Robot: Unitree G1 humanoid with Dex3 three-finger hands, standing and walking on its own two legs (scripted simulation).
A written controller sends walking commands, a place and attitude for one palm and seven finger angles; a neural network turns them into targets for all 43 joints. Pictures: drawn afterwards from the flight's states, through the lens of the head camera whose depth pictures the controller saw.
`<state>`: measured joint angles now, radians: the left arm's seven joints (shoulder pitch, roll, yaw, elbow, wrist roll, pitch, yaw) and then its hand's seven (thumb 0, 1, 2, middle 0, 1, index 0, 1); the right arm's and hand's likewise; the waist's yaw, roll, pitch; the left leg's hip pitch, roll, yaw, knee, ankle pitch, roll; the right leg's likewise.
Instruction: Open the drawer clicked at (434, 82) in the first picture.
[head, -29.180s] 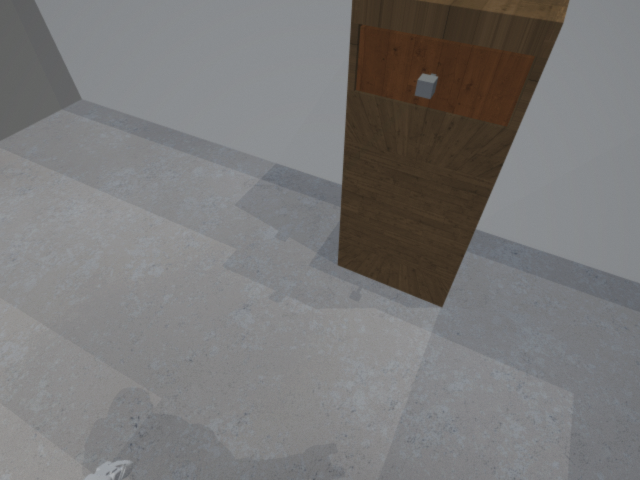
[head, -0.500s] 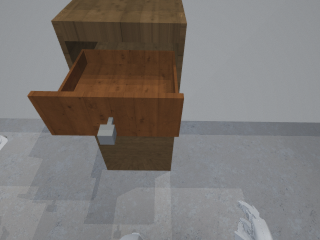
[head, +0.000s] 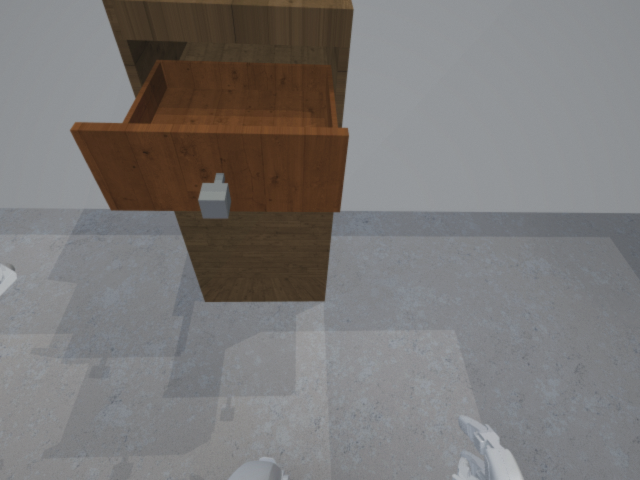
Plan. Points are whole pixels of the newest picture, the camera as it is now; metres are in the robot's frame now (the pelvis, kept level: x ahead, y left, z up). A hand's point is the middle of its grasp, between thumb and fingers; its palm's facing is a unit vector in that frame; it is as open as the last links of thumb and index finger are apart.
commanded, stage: stop stepping back and stand still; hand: left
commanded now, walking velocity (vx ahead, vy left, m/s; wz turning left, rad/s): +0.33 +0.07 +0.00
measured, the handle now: (217, 192) +0.48 +0.20 +0.07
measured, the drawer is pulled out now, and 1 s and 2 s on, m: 0.29 0.29 0.29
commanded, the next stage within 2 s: let the arm hang, fingers relaxed in 0.80 s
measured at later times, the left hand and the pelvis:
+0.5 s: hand out of the picture +0.10 +0.23 +0.28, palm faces +0.56 -0.71 -0.44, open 7.4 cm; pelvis -0.08 -0.01 +0.01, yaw +1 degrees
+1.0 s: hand (19, 399) +0.15 +0.28 +0.13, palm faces +0.31 -0.79 -0.53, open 7.4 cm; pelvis -0.08 +0.02 +0.00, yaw +2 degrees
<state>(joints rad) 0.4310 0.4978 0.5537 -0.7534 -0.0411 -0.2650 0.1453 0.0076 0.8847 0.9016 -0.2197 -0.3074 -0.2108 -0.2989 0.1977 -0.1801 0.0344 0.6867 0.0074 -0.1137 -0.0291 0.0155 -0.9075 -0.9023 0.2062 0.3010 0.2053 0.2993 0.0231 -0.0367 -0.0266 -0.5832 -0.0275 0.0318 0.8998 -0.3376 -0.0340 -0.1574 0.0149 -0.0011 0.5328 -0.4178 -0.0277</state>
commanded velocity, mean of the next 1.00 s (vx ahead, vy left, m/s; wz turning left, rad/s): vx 0.10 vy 0.02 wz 0.00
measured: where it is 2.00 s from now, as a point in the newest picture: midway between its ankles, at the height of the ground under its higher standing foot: outside the picture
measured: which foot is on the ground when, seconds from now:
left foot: up 0.00-0.04, down 0.06-0.32, up 0.34-0.56, down 0.58-1.00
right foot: down 0.00-1.00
